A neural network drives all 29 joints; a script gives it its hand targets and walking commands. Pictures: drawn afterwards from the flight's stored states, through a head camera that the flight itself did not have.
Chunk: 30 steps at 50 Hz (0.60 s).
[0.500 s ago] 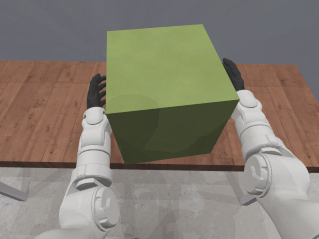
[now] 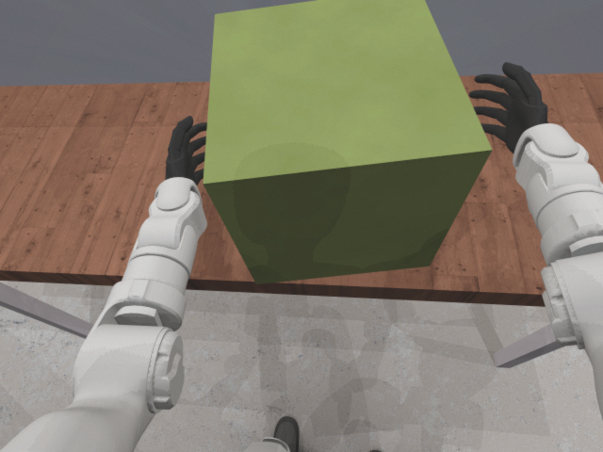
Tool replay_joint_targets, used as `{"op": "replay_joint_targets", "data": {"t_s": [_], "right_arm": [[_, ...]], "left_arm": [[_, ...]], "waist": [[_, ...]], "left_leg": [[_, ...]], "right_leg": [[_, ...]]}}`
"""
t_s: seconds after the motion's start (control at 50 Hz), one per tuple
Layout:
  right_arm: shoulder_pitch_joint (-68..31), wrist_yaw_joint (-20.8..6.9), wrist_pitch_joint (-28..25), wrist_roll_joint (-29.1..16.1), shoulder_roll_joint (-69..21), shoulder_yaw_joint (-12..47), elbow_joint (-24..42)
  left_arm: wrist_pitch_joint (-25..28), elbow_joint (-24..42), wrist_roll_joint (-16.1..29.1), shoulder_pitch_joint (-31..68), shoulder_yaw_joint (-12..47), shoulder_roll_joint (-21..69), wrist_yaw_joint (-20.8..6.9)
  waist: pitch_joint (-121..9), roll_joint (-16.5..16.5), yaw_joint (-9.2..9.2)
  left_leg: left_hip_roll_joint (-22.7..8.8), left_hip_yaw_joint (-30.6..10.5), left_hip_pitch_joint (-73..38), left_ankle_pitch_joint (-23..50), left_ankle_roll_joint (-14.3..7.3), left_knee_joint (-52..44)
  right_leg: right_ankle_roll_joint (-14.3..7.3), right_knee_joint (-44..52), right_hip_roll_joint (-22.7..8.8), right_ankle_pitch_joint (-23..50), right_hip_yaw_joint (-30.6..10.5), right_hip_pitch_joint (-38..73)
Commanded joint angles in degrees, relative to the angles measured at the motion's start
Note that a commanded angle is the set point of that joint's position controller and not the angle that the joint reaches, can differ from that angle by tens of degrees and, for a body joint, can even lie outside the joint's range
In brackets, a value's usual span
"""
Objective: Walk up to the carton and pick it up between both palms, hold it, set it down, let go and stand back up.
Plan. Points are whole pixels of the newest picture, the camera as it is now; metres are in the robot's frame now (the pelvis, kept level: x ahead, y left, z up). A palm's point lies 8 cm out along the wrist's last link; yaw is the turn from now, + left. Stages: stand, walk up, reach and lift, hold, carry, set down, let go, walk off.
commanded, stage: set down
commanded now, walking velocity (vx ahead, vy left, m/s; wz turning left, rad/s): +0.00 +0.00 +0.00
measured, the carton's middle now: (329, 149) +0.49 +0.07 +0.07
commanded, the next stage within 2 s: none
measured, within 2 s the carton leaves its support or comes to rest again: neither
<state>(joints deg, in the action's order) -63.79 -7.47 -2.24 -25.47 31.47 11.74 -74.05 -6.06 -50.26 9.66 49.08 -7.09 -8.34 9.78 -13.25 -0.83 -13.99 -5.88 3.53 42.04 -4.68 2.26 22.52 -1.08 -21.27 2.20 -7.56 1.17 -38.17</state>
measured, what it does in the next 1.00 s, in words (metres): stands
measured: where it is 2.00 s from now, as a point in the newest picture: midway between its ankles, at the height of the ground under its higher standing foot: outside the picture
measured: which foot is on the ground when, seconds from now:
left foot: down 0.00-1.00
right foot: down 0.00-1.00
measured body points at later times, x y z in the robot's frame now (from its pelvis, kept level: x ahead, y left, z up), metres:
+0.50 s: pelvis -0.02 +0.00 +0.00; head +0.04 +0.01 +0.45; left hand +0.35 +0.26 +0.09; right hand +0.46 -0.19 +0.11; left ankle +0.03 +0.15 -0.73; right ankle +0.00 -0.11 -0.73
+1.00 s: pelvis -0.01 +0.00 +0.01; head +0.02 +0.00 +0.46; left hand +0.30 +0.24 +0.08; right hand +0.38 -0.24 +0.08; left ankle +0.03 +0.15 -0.73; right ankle +0.00 -0.11 -0.73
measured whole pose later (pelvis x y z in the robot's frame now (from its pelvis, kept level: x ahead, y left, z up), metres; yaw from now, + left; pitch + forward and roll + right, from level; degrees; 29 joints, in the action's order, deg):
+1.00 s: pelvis -0.01 +0.00 +0.01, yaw +2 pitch +6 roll +0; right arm -22.2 -14.0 -0.6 -24.9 31.2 1.3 -38.8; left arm -20.8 -4.3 3.6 11.0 -7.3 -5.6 11.1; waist -2.9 -0.1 -4.3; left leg -3.9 1.1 20.7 -5.7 2.5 20.5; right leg -1.3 -21.5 1.4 -10.4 1.4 -17.1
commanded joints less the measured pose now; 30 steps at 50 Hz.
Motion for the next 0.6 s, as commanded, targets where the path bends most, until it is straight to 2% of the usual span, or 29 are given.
{"op": "replay_joint_targets", "data": {"t_s": [0.0,0.06,0.18,0.2,0.24,0.26,0.28,0.32,0.34,0.36,0.38,0.4,0.42,0.44,0.46,0.48,0.5,0.52,0.54,0.56,0.58], "right_arm": [[-25.1,-1.3,-2.8,-2.0,9.5,-1.5,10.2],[-22.0,-1.6,-3.5,-1.9,10.9,-2.6,13.2],[-15.3,-2.5,-2.6,-1.9,12.7,-4.0,15.4],[-13.1,-2.7,-2.9,-1.9,13.8,-5.0,17.4],[-14.0,-2.9,-2.4,-1.5,12.8,-4.9,19.1],[-10.1,-3.2,-2.5,-1.8,13.2,-5.8,20.6],[-11.5,-3.4,-2.3,-1.7,13.7,-6.3,21.7],[-10.7,-4.0,-1.9,-1.4,13.4,-6.9,24.0],[-10.9,-4.4,-1.4,-1.6,13.7,-7.9,23.7],[-9.6,-4.8,-1.1,-2.0,12.9,-7.5,24.9],[-11.0,-5.1,-0.6,-1.3,13.4,-9.2,25.4],[-7.7,-5.5,-0.5,-1.1,13.1,-9.0,26.0],[-8.0,-5.6,0.2,-0.8,12.6,-9.2,26.4],[-6.6,-5.8,0.9,-0.9,12.6,-9.4,25.8],[-3.2,-6.2,1.4,-0.9,12.1,-9.1,25.9],[-3.2,-6.5,1.9,-0.7,12.5,-9.6,25.3],[-0.5,-6.5,2.0,-0.1,12.9,-10.0,25.8],[-3.4,-6.5,2.6,-0.1,12.9,-10.1,26.1],[1.7,-6.8,2.7,0.6,13.0,-10.9,26.0],[0.0,-6.7,3.0,0.6,13.1,-11.5,26.4],[1.8,-6.9,2.8,0.8,12.7,-11.9,26.7]], "left_arm": [[1.6,13.5,-0.6,20.9,-0.6,-7.5,-0.3],[0.6,19.2,-1.5,17.6,-0.7,-7.5,-0.5],[-2.9,26.5,-3.1,9.7,-1.9,-6.1,-0.9],[-3.5,29.6,-3.6,7.2,-2.2,-6.1,-1.0],[-4.2,30.1,-3.7,8.7,-3.0,-6.4,-0.8],[-4.7,33.3,-3.8,5.0,-2.6,-6.3,-0.6],[-5.4,34.3,-4.1,5.5,-3.1,-6.2,-0.5],[-5.9,35.5,-3.7,5.3,-2.6,-6.3,0.1],[-6.5,36.3,-3.6,6.8,-2.0,-6.3,0.4],[-6.8,35.9,-3.1,5.3,-1.4,-5.8,0.8],[-7.2,35.3,-2.5,7.7,-0.5,-5.9,1.2],[-7.9,37.7,-2.4,4.1,0.1,-5.2,1.6],[-8.5,36.3,-2.4,5.6,-0.3,-5.6,1.6],[-8.9,36.6,-2.2,5.5,0.3,-5.3,1.9],[-9.8,37.0,-2.4,1.9,0.5,-4.5,1.8],[-10.2,36.7,-2.8,2.7,0.4,-4.6,1.9],[-10.8,38.0,-3.1,-0.2,0.8,-3.9,1.8],[-11.6,36.6,-3.9,3.5,-0.7,-5.3,1.8],[-12.0,38.2,-4.4,-1.4,0.2,-4.1,2.0],[-12.6,38.1,-4.2,0.5,-0.5,-5.0,1.8],[-12.9,40.3,-4.6,-0.7,0.2,-4.0,2.1]], "waist": [[-43.3,9.0,1.53],[-45.0,7.8,2.9],[-39.7,8.9,5.02],[-40.0,9.2,5.72],[-38.3,9.8,5.21],[-37.3,10.0,5.87],[-36.8,9.5,5.15],[-35.3,8.9,5.61],[-33.7,7.2,5.77],[-32.1,7.7,5.45],[-30.7,7.3,5.98],[-30.4,6.8,6.43],[-28.8,7.2,6.22],[-26.8,6.0,6.34],[-25.7,6.3,6.94],[-24.1,5.6,6.72],[-22.9,5.1,7.29],[-21.4,4.5,5.98],[-20.7,4.5,7.48],[-19.5,3.3,7.3],[-18.9,2.6,8.04]], "left_leg": [[5.1,2.1,-19.0,20.5,0.8,3.9],[5.3,1.5,-20.6,21.9,0.6,4.2],[5.7,0.2,-22.8,21.1,0.0,3.8],[5.7,-0.2,-24.4,21.9,-0.1,3.5],[5.8,0.0,-23.4,19.1,-0.5,3.5],[5.8,-0.5,-25.3,19.4,-0.9,3.2],[5.8,-0.6,-25.4,19.0,-1.0,2.8],[5.8,-0.8,-26.1,16.6,-1.3,2.7],[5.7,-0.8,-26.5,14.3,-1.3,2.3],[5.7,-1.1,-27.0,11.8,-1.7,2.3],[5.8,-1.0,-26.2,8.2,-1.9,2.0],[5.7,-1.5,-27.9,8.0,-1.9,2.0],[5.9,-1.4,-26.9,5.9,-2.1,2.1],[5.8,-1.5,-27.4,4.1,-2.2,1.6],[5.8,-1.8,-28.1,4.6,-2.3,1.4],[5.8,-1.7,-28.6,3.6,-2.2,1.1],[5.7,-2.2,-29.7,4.5,-2.0,1.1],[5.9,-1.9,-28.8,1.9,-2.1,0.8],[5.8,-2.5,-30.3,3.0,-2.1,0.6],[5.9,-2.4,-30.5,1.9,-1.9,0.7],[5.8,-2.8,-31.6,2.1,-1.8,0.5]], "right_leg": [[3.2,-4.5,2.0,28.5,-0.3,26.9],[3.0,-4.7,2.1,29.6,-0.3,27.4],[2.8,-4.5,2.1,28.6,-0.4,27.6],[2.8,-4.1,2.3,28.9,-0.1,28.0],[2.6,-4.0,2.2,24.7,-0.6,27.4],[2.5,-3.7,2.3,24.6,-0.5,27.7],[2.4,-3.7,2.3,22.9,-0.2,27.1],[1.8,-3.0,2.3,16.9,-0.5,25.4],[1.5,-2.4,2.1,12.0,-0.3,23.4],[1.2,-2.0,2.1,8.0,-0.9,22.3],[0.7,-1.5,1.7,3.6,-1.3,20.5],[0.4,-1.5,1.8,3.2,-1.1,20.7],[0.4,-1.3,1.5,0.5,-1.8,20.4],[0.0,-1.0,1.2,-1.5,-1.9,19.6],[-0.3,-0.8,1.3,-0.6,-2.0,20.8],[-0.3,-0.6,1.2,-2.1,-2.0,19.8],[-0.7,-0.6,1.4,-1.4,-1.9,20.4],[-0.7,-0.2,0.9,-4.5,-2.2,19.6],[-0.9,0.0,1.2,-2.8,-2.1,20.4],[-1.0,0.3,0.8,-4.4,-2.4,19.5],[-1.1,0.2,1.0,-3.1,-1.9,20.0]]}}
